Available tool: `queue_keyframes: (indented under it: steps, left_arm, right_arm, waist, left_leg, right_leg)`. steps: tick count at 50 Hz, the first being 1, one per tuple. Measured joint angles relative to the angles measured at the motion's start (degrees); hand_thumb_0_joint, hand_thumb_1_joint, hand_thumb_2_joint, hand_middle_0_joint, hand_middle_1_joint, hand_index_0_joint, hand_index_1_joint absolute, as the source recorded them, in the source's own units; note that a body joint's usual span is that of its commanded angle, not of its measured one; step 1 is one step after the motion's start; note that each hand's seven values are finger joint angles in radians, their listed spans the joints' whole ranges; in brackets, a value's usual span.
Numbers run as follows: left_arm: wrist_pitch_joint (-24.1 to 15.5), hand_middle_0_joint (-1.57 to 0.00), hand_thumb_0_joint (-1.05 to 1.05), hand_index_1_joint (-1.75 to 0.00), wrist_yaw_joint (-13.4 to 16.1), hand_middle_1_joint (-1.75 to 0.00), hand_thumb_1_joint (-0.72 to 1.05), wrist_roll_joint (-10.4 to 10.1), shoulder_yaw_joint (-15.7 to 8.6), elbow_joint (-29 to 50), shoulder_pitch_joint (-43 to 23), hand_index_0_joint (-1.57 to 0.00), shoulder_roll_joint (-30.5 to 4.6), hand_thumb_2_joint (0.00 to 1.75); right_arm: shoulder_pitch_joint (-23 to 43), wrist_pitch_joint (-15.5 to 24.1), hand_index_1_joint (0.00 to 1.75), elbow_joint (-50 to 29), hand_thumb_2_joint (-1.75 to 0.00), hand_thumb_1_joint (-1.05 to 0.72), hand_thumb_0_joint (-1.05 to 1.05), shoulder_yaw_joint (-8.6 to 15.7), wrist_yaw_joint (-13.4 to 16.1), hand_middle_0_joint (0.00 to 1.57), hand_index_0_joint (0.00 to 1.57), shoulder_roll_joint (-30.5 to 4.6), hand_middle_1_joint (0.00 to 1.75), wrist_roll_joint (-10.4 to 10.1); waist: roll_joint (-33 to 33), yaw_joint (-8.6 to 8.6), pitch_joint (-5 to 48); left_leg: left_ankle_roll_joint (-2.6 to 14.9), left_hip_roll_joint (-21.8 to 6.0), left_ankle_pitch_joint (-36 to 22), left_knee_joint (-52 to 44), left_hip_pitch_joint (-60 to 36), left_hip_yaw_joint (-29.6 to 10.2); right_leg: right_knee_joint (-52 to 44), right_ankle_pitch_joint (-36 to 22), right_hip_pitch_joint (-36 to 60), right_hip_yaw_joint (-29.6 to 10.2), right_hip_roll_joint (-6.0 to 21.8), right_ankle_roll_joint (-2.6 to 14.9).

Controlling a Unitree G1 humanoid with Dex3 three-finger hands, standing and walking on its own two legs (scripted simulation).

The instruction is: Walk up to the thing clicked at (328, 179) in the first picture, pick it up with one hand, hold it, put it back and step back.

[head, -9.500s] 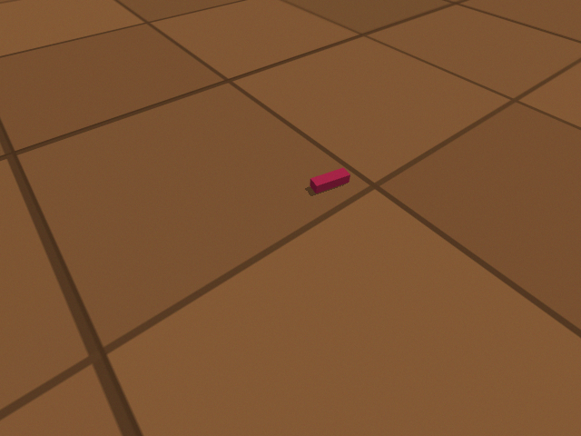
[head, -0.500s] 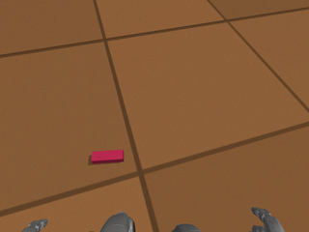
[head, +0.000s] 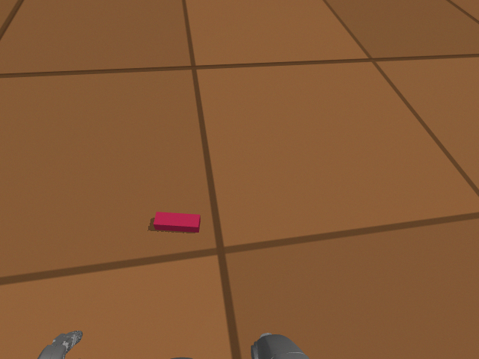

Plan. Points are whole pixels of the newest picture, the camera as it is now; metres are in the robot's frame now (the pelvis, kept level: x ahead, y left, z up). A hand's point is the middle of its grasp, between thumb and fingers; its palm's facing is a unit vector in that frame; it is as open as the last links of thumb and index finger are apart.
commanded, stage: walk up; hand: left
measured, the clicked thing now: (177, 222) +0.74 +0.23 -0.73
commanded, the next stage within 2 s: stand in 1.02 s
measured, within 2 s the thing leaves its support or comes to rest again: neither
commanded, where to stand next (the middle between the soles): +0.34 +0.02 m, yaw -2 degrees
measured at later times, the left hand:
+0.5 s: hand out of the picture +0.03 +0.25 -0.14, palm faces +0.01 -0.93 -0.37, open 7.4 cm
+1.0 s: hand out of the picture +0.09 +0.24 -0.13, palm faces -0.03 -0.94 -0.35, open 7.3 cm
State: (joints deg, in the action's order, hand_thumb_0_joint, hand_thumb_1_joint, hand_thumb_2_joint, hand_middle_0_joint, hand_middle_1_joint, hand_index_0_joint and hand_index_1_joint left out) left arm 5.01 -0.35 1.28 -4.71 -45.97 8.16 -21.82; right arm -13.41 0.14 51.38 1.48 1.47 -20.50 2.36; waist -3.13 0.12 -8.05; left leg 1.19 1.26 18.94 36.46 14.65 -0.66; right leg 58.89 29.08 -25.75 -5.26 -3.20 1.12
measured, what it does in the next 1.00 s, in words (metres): steps on the spot: right foot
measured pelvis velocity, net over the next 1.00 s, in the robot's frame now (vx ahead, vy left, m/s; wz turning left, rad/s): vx -0.02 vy -0.01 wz -0.04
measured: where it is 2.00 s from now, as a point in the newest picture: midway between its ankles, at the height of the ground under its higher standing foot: outside the picture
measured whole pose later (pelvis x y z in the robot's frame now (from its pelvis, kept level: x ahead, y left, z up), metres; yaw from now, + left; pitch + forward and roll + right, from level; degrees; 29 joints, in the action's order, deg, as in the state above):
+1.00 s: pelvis -0.02 -0.01 +0.02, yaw -2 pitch -3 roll +0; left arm -1.0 0.0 0.4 -1.7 -62.0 4.7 -20.7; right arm -4.8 0.7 61.5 1.7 -0.4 -19.5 0.9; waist -0.5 0.0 -3.3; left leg -0.2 -0.6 13.7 25.3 8.9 -0.4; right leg 23.6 14.9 -6.0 -3.0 0.4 -1.4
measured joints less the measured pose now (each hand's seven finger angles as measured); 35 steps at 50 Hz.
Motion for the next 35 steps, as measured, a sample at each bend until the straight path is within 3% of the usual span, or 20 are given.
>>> queue_keyframes:
  steps: [3,6,7,9,11,13,17,20,24,26,35]
  left_arm:
    - [-0.76,-0.20,0.01,-0.30,-0.49,-0.30,0.91,-0.18,-0.22,-1.82,2.00,-0.21,-0.29,0.90]
    - [-1.86,-0.20,0.01,-0.30,-0.97,-0.30,0.91,-0.11,-0.13,-4.14,4.18,-0.21,-0.68,0.90]
    - [-2.43,-0.20,0.01,-0.30,-0.86,-0.30,0.91,-0.06,-0.15,-5.16,4.65,-0.21,-0.66,0.90]
    - [-3.56,-0.20,0.01,-0.30,-0.44,-0.30,0.91,0.50,-0.02,-7.31,4.84,-0.21,0.49,0.90]
    - [-4.23,-0.20,0.01,-0.30,-0.56,-0.30,0.91,0.88,0.49,-8.19,5.92,-0.21,0.81,0.90]
    - [-4.73,-0.21,0.01,-0.30,-0.54,-0.30,0.91,0.90,0.85,-8.80,6.54,-0.21,1.27,0.90]
    - [-5.32,-0.21,0.01,-0.30,-0.68,-0.30,0.91,0.84,1.26,-9.29,6.42,-0.21,1.59,0.90]
    - [-4.92,-0.21,0.01,-0.30,-0.60,-0.30,0.91,0.31,1.57,-9.60,5.45,-0.21,0.94,0.90]
    - [-4.94,-0.21,0.01,-0.30,-0.52,-0.30,0.91,-0.54,1.75,-11.26,4.44,-0.21,0.25,0.90]
    - [-5.52,-0.20,0.01,-0.30,-0.43,-0.30,0.91,-0.57,1.77,-11.89,3.96,-0.21,0.00,0.90]
    - [-6.27,-0.20,0.01,-0.30,-0.15,-0.30,0.91,-0.73,2.62,-13.94,0.59,-0.21,1.06,0.90]
  right_arm:
    - [0.82,0.35,0.30,-0.34,-0.90,-0.90,0.01,0.03,-0.12,0.21,0.20,0.10,0.30,0.15]
    - [2.04,0.51,0.30,-1.36,-0.90,-0.90,0.01,0.19,-0.63,0.21,0.20,-0.39,0.30,0.46]
    - [2.48,0.40,0.30,-1.62,-0.90,-0.90,0.01,0.24,-0.83,0.21,0.20,-0.74,0.30,0.36]
    - [3.47,-0.23,0.30,-1.45,-0.90,-0.90,0.01,0.59,-0.92,0.21,0.20,-1.76,0.30,-0.25]
    - [3.45,-0.82,0.30,-0.60,-0.90,-0.91,0.01,0.75,-0.89,0.20,0.20,-1.84,0.30,-0.77]
    - [3.06,-0.83,0.30,0.27,-0.90,-0.91,0.01,0.87,-1.13,0.20,0.20,-2.27,0.30,-1.28]
    - [1.70,-0.15,0.30,2.14,-0.90,-0.91,0.01,1.21,-1.70,0.20,0.20,-2.86,0.30,-1.19]
    - [1.71,0.35,0.30,3.79,-0.90,-0.91,0.01,1.39,-1.84,0.20,0.20,-1.86,0.30,-0.73]
    - [1.64,0.53,0.30,5.11,-0.90,-0.91,0.01,0.51,-2.41,0.20,0.20,-0.10,0.30,-0.65]
    - [1.94,0.38,0.30,5.74,-0.90,-0.91,0.01,0.02,-2.55,0.20,0.20,0.65,0.30,-0.81]
    - [4.32,0.87,0.30,8.13,-0.90,-0.91,0.01,-0.17,-2.27,0.20,0.20,0.66,0.30,-1.46]
  waist:
    - [0.69,-0.49,0.91]
    - [1.36,-0.87,2.02]
    - [1.88,-1.09,2.27]
    - [5.10,-0.78,1.75]
    - [5.19,-1.54,3.00]
    - [5.19,-1.96,3.77]
    - [5.31,-1.96,4.88]
    - [3.50,-2.00,4.28]
    - [3.10,-1.51,5.04]
    - [3.14,-1.27,5.19]
    - [3.86,-0.21,5.29]
  left_leg:
    - [-0.46,-1.64,-1.20,-0.67,0.67,0.19]
    - [-0.99,-2.90,-1.11,0.67,2.12,1.04]
    - [-1.34,-3.49,-0.69,1.91,2.86,1.21]
    - [-1.19,-5.13,0.85,4.60,3.82,-0.91]
    - [-0.94,-3.15,7.24,7.90,4.84,-2.64]
    - [-0.82,-1.67,8.76,9.87,4.94,-3.11]
    - [-0.61,-1.49,6.36,2.69,1.84,-1.60]
    - [-1.14,-0.15,-3.74,-3.63,-0.77,-0.37]
    - [-1.17,-1.01,-3.66,-4.89,-1.44,-0.20]
    - [-1.69,-1.68,-3.66,-5.21,-1.83,-0.41]
    - [-1.77,-1.97,-4.43,-8.11,-3.50,-0.73]
  right_leg:
    - [-2.41,0.09,3.62,-0.11,0.32,-0.59]
    - [-15.26,-0.09,10.34,1.51,2.44,-0.74]
    - [-21.06,-3.02,12.95,2.09,2.64,-0.56]
    - [-24.01,-8.99,14.42,3.59,0.63,-0.90]
    - [-23.24,-9.02,13.58,3.22,0.88,-0.42]
    - [-23.60,-9.26,13.61,2.99,1.70,-0.32]
    - [-24.13,-9.66,13.42,3.70,3.30,-1.33]
    - [-22.90,-9.15,13.05,2.93,5.03,-2.19]
    - [-25.09,-8.86,14.01,2.55,4.00,-1.04]
    - [-27.52,-11.91,15.20,2.82,3.48,-1.60]
    - [-32.06,-12.94,17.74,3.18,3.32,-2.06]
